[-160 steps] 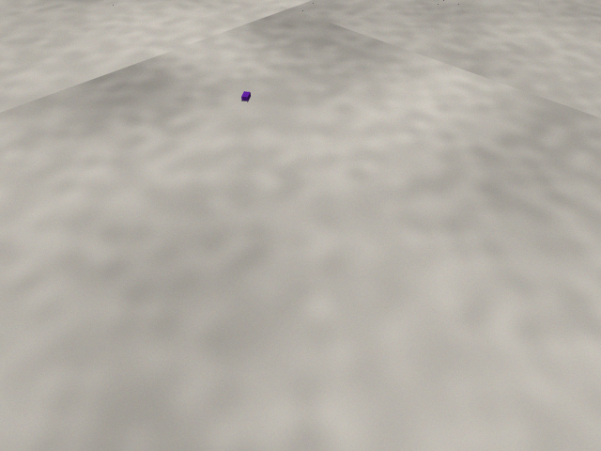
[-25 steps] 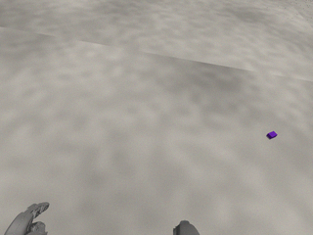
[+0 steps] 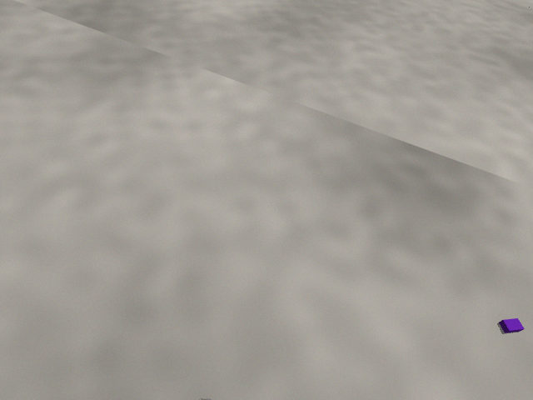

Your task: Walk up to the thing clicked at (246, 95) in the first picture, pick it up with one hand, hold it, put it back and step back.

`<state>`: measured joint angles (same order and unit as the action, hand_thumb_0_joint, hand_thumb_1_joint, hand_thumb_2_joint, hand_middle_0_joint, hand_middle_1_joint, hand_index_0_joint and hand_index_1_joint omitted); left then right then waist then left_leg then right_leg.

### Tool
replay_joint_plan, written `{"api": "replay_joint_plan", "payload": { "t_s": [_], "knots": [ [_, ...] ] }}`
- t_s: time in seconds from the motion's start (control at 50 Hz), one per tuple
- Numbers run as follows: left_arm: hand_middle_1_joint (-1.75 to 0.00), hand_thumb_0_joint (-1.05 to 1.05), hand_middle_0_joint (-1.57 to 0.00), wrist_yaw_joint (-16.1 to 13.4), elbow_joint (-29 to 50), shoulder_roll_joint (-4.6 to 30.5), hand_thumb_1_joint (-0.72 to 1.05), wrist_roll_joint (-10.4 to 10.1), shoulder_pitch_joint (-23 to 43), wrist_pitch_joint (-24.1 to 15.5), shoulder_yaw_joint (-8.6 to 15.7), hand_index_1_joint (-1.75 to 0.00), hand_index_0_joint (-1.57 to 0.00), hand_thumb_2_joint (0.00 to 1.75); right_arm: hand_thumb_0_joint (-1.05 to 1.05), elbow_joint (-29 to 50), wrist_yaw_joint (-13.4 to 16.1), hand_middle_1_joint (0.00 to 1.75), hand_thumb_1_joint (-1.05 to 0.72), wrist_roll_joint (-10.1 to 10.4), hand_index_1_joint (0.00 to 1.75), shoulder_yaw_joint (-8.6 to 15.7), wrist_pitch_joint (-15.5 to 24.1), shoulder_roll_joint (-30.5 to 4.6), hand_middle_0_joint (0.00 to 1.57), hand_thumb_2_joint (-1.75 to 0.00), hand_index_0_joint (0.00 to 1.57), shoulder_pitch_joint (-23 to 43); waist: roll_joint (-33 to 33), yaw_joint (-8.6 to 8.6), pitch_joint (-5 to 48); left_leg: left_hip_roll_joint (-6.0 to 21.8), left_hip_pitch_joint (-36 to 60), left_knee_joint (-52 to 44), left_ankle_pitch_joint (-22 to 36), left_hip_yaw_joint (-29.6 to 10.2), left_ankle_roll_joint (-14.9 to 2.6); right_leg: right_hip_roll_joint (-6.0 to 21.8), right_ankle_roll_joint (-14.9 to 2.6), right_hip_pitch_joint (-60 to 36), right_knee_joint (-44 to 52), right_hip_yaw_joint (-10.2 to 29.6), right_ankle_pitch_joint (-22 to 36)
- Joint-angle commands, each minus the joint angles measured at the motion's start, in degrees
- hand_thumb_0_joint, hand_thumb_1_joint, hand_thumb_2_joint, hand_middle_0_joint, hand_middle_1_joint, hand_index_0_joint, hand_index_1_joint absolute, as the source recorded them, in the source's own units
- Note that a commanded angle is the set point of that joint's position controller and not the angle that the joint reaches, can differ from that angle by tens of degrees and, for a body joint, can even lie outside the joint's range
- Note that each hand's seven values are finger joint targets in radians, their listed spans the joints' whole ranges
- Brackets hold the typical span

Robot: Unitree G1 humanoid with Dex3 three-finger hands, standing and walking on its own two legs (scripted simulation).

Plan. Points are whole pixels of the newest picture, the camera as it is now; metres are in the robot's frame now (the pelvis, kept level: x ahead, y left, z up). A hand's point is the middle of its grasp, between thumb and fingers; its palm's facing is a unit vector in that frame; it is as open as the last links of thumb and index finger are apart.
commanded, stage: walk up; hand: left
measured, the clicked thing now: (511, 325) +0.62 -0.98 -0.73
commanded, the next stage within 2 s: none
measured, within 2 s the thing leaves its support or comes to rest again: neither
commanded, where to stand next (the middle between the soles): +0.31 -1.35 m, yaw +18 degrees
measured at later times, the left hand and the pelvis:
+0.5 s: hand out of the picture +0.12 +0.00 -0.12, palm faces +0.08 -0.93 -0.37, open 7.4 cm; pelvis +0.07 -0.28 +0.01, yaw +6 degrees
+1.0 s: hand out of the picture +0.19 -0.20 -0.15, palm faces +0.05 -0.94 -0.32, open 7.4 cm; pelvis +0.13 -0.50 +0.00, yaw +10 degrees
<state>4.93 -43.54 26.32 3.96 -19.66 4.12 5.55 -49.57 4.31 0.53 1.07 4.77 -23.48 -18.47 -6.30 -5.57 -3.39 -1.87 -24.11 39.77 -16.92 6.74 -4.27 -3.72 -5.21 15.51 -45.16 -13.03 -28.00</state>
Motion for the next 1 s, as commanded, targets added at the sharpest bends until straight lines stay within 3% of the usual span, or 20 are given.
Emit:
{"api": "replay_joint_plan", "payload": {
  "t_s": [0.0, 0.04, 0.12, 0.22, 0.26, 0.3, 0.32, 0.34, 0.36, 0.38, 0.44, 0.56, 0.62, 0.64, 0.66, 0.68, 0.7, 0.78, 0.92, 0.98],
  "knots": [
    [-0.3, 0.0, -0.2, -0.49, 11.82, 15.5, 0.9, 0.17, 6.08, -1.67, 3.87, -0.3, -0.2, 0.9, 0.0, 3.35, 4.88, 0.3, -0.9, 2.04, 0.3, 8.33, 0.08, -25.28, 0.2, -0.9, 0.2, -13.73, 10.46, 10.77, 8.4, 39.2, 30.78, -22.65, -4.45, -56.83, -21.63, 6.64, 11.47, 36.9, -40.07, 24.07, -4.38],
    [-0.3, 0.0, -0.2, -0.19, 10.39, 15.74, 0.9, -0.55, 6.74, -1.66, 3.89, -0.3, -0.2, 0.9, 0.0, 4.7, 5.23, 0.3, -0.9, 0.97, 0.3, 6.33, 0.65, -19.78, 0.2, -0.9, 0.2, -4.08, 1.68, 6.47, 5.84, 30.64, 19.54, -17.9, 6.42, -38.99, -17.2, 9.38, 10.93, 31.65, -37.96, 26.11, 1.74],
    [-0.3, 0.0, -0.2, 1.87, 9.03, 11.51, 0.9, -1.25, 4.11, -0.36, 4.47, -0.3, -0.2, 0.9, 0.0, 3.96, 3.16, 0.3, -0.9, -0.54, 0.3, 5.56, 2.05, -21.05, 0.2, -0.9, 0.2, -0.29, 8.15, 3.24, 0.08, 16.95, -1.44, -16.32, -0.49, -16.98, -9.48, 10.74, 7.39, 18.97, -25.68, 21.09, 9.01],
    [-0.3, 0.0, -0.2, 3.16, 8.55, 9.12, 0.9, -2.15, 4.88, 0.07, 4.17, -0.3, -0.2, 0.9, 0.0, 2.48, 1.44, 0.3, -0.9, -2.98, 0.3, 7.27, 2.3, -25.81, 0.2, -0.9, 0.2, 1.53, 21.05, 4.37, 1.4, 12.94, -7.05, -18.07, -11.88, -11.76, -6.71, 10.72, 5.9, 7.38, -4.04, 14.03, 9.85],
    [-0.3, 0.0, -0.2, 2.5, 5.61, 9.88, 0.9, -1.92, -1.0, 0.14, 5.06, -0.3, -0.2, 0.9, 0.0, 2.46, 1.34, 0.3, -0.9, -3.1, 0.3, 7.27, 1.46, -25.47, 0.2, -0.9, 0.2, 5.45, 21.03, 0.49, 3.9, 13.43, -13.97, -13.12, -11.35, -10.75, -5.45, 8.59, 5.86, -4.46, -0.18, 9.54, 12.69],
    [-0.3, 0.0, -0.2, 1.12, 1.15, 12.91, 0.9, -0.89, -12.27, -0.21, 6.7, -0.3, -0.2, 0.9, 0.0, 2.47, 1.9, 0.3, -0.9, -3.53, 0.3, 5.69, 0.21, -19.02, 0.2, -0.9, 0.2, 6.17, 4.31, -5.96, 8.97, 6.46, -17.97, 11.26, -13.17, -2.95, -2.73, 4.73, 6.3, -15.09, 9.95, 7.43, 10.1],
    [-0.3, 0.0, -0.2, 0.45, 1.17, 17.09, 0.9, 0.45, -15.43, -0.72, 7.28, -0.3, -0.2, 0.9, 0.0, 2.5, 2.17, 0.3, -0.9, -2.68, 0.3, 3.68, -0.33, -12.73, 0.2, -0.9, 0.2, 4.45, -11.46, -9.1, 6.06, -1.05, -28.3, 28.9, -21.58, -1.66, -0.24, 12.11, 3.88, -12.47, 19.1, 21.86, 0.93],
    [-0.3, 0.0, -0.2, -0.54, 5.35, 21.85, 0.9, 0.05, -5.25, -1.63, 7.35, -0.3, -0.2, 0.9, 0.0, 3.51, 2.87, 0.3, -0.9, -1.69, 0.3, 4.24, -0.16, -12.63, 0.2, -0.9, 0.2, 2.23, -18.29, -3.1, 4.31, -2.37, -30.68, 36.84, -21.24, -6.2, 1.35, 21.28, -2.6, -8.07, 31.88, 44.82, 4.44],
    [-0.3, 0.0, -0.2, -1.29, 7.87, 24.15, 0.9, -1.6, 4.31, -2.08, 8.02, -0.3, -0.2, 0.9, 0.0, 1.98, 3.68, 0.3, -0.9, -2.23, 0.3, 5.3, -0.37, -14.67, 0.2, -0.9, 0.2, 0.56, -16.9, 1.55, 3.17, 4.03, -27.45, 37.87, -16.21, -8.73, 1.24, 26.77, -7.45, -2.75, 36.02, 53.91, -5.5],
    [-0.3, 0.0, -0.2, -1.43, 8.64, 21.66, 0.9, -2.3, 7.11, -1.97, 7.79, -0.3, -0.2, 0.9, 0.0, 0.09, 3.38, 0.3, -0.9, -1.1, 0.3, 5.44, -0.25, -17.69, 0.2, -0.9, 0.2, 1.36, -11.43, 2.38, 2.05, 6.13, -23.33, 35.56, -13.3, -9.93, 0.67, 24.46, -8.02, 1.27, 35.07, 48.93, -11.84],
    [-0.3, 0.0, -0.2, -1.69, 6.56, 13.93, 0.9, -1.29, 9.09, -1.98, 4.76, -0.3, -0.2, 0.9, 0.0, -4.97, 2.79, 0.3, -0.9, 0.38, 0.3, 4.91, 0.11, -16.85, 0.2, -0.9, 0.2, -5.47, -10.1, 5.1, 1.11, 4.64, -17.21, 26.31, -9.06, -8.17, 0.79, 15.36, -7.68, 0.62, 21.61, 26.71, 7.77],
    [-0.3, 0.0, -0.2, -0.99, 7.81, 10.33, 0.9, -0.37, 8.98, -1.89, 2.5, -0.3, -0.2, 0.9, 0.0, -4.06, 1.73, 0.3, -0.9, -0.34, 0.3, 4.19, 0.7, -15.27, 0.2, -0.9, 0.2, -9.31, -4.93, 5.2, 2.33, 3.42, 1.02, 7.51, -3.54, -4.9, -1.24, 18.08, -12.41, 3.69, 24.32, 24.76, 14.01],
    [-0.3, 0.0, -0.2, -0.36, 10.31, 8.22, 0.9, -0.62, 11.23, -0.81, 0.76, -0.3, -0.2, 0.9, 0.0, -5.16, 2.22, 0.3, -0.9, -0.12, 0.3, 5.43, 1.1, -16.75, 0.2, -0.9, 0.2, -17.6, 4.33, 8.99, 4.59, 3.17, 21.18, -7.87, 11.03, -6.07, -0.18, 12.66, -6.86, 13.57, 12.7, 17.17, 14.73],
    [-0.3, 0.0, -0.2, -0.41, 10.3, 6.94, 0.9, -1.14, 8.83, -1.03, 0.21, -0.3, -0.2, 0.9, 0.0, -4.03, 2.73, 0.3, -0.9, -1.04, 0.3, 6.51, 1.1, -19.37, 0.2, -0.9, 0.2, -18.79, 10.69, 10.26, 6.1, 8.98, 27.92, -12.73, 7.11, -16.42, -1.16, 8.94, -2.55, 20.15, 2.07, 13.55, 11.47],
    [-0.3, 0.0, -0.2, -0.53, 10.52, 5.38, 0.9, -1.16, 5.27, -0.81, -0.09, -0.3, -0.2, 0.9, 0.0, -1.04, 3.33, 0.3, -0.9, -2.12, 0.3, 7.47, 0.98, -23.9, 0.2, -0.9, 0.2, -16.57, 19.94, 8.57, 5.68, 23.46, 29.68, -19.67, -1.34, -41.32, -5.08, 4.03, 2.7, 30.67, -10.38, 14.11, 0.22],
    [-0.3, 0.0, -0.2, -0.9, 8.43, 9.87, 0.9, -0.57, 2.1, 0.27, 1.3, -0.3, -0.2, 0.9, 0.0, 1.86, 3.87, 0.3, -0.9, -1.5, 0.3, 7.53, 0.91, -24.5, 0.2, -0.9, 0.2, -11.44, 10.11, 6.0, 2.2, 29.4, 20.91, -22.14, -5.22, -46.86, -7.92, 5.08, 4.82, 29.7, -18.54, 20.79, -0.51],
    [-0.3, 0.0, -0.2, -1.08, 8.54, 13.31, 0.9, -0.13, 3.08, 0.32, 2.28, -0.3, -0.2, 0.9, 0.0, 2.37, 3.84, 0.3, -0.9, -0.07, 0.3, 7.42, 0.94, -24.12, 0.2, -0.9, 0.2, -9.46, 8.62, 6.67, 0.79, 31.96, 18.65, -21.14, 0.29, -47.38, -12.21, 6.38, 6.29, 29.98, -23.32, 22.71, -1.47],
    [-0.3, 0.0, -0.2, -0.15, 6.47, 14.43, 0.9, -0.93, 4.94, 0.36, 3.38, -0.3, -0.2, 0.9, 0.0, 2.44, 3.24, 0.3, -0.9, -0.26, 0.3, 6.23, 0.97, -19.49, 0.2, -0.9, 0.2, -6.78, 6.96, 6.07, -0.06, 20.02, 5.55, -17.21, -2.65, -24.51, -9.16, 6.37, 5.63, 20.26, -23.44, 23.28, 7.21],
    [-0.3, 0.0, -0.2, 1.46, 8.08, 12.26, 0.9, -1.62, 7.63, 1.1, 3.12, -0.3, -0.2, 0.9, 0.0, 2.57, 2.06, 0.3, -0.9, -2.24, 0.3, 8.25, 1.0, -25.38, 0.2, -0.9, 0.2, -4.69, 18.24, 6.99, -0.33, 16.99, -0.17, -13.75, -9.26, -17.4, -9.29, 9.15, 6.91, 17.54, -12.92, 17.36, 5.8],
    [-0.3, 0.0, -0.2, 1.6, 7.22, 11.91, 0.9, -1.94, 5.09, 0.87, 3.37, -0.3, -0.2, 0.9, 0.0, 2.49, 2.03, 0.3, -0.9, -2.72, 0.3, 8.35, 0.43, -26.61, 0.2, -0.9, 0.2, -1.02, 21.4, 4.65, 1.8, 16.54, -5.7, -10.65, -9.44, -14.74, -7.68, 8.33, 5.88, 8.27, -4.7, 14.04, 1.7]
  ]
}}
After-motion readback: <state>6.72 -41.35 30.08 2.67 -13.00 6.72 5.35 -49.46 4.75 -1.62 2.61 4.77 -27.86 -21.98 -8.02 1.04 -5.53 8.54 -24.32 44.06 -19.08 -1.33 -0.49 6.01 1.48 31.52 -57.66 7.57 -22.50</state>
